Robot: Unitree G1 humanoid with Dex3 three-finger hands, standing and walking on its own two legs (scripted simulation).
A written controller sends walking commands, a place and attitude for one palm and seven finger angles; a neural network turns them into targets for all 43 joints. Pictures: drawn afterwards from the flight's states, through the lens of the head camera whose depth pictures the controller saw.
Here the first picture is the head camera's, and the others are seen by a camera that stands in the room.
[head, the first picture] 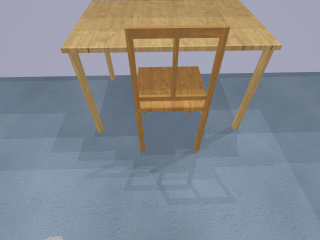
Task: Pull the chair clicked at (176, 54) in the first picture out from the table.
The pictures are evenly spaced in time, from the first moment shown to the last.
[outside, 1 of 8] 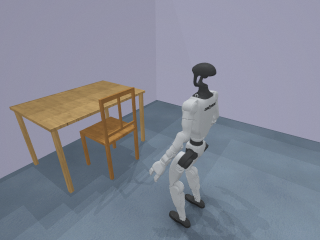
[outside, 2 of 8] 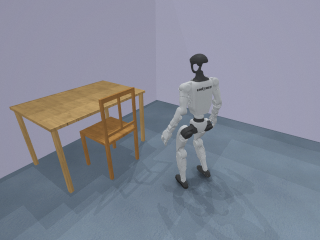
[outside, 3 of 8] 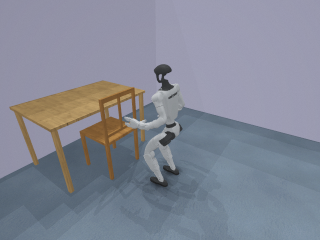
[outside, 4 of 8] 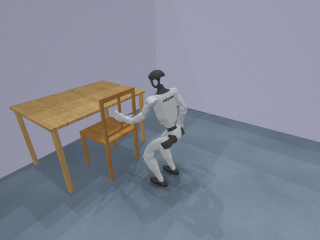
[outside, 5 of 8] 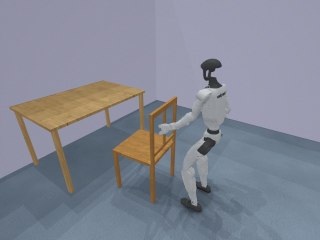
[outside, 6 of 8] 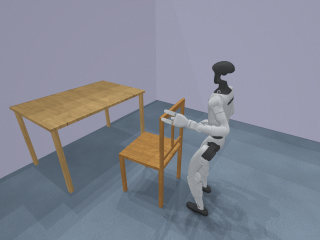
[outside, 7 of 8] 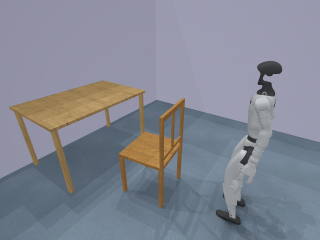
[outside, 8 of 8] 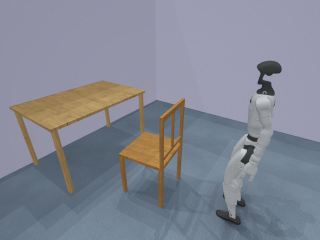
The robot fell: no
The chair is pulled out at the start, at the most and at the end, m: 0.00 0.61 0.61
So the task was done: yes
